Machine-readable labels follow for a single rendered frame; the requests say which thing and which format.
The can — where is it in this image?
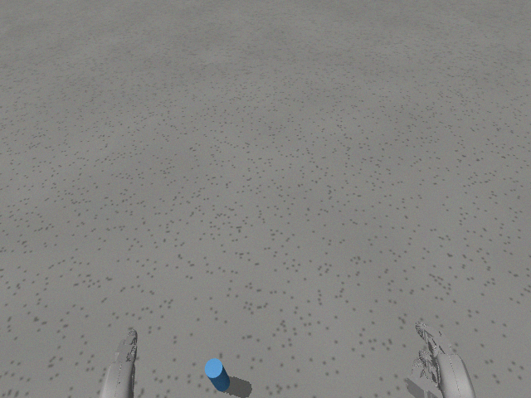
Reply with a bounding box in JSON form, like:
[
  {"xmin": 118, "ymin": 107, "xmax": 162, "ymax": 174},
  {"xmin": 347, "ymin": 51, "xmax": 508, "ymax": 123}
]
[{"xmin": 205, "ymin": 358, "xmax": 230, "ymax": 391}]

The left robot hand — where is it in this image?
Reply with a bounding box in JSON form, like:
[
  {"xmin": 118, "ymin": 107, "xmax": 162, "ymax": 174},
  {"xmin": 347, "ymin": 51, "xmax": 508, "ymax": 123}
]
[{"xmin": 99, "ymin": 330, "xmax": 138, "ymax": 398}]

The right robot hand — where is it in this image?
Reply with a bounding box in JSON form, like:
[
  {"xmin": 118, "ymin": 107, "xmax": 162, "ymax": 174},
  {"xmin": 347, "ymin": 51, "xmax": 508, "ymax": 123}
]
[{"xmin": 407, "ymin": 321, "xmax": 476, "ymax": 398}]

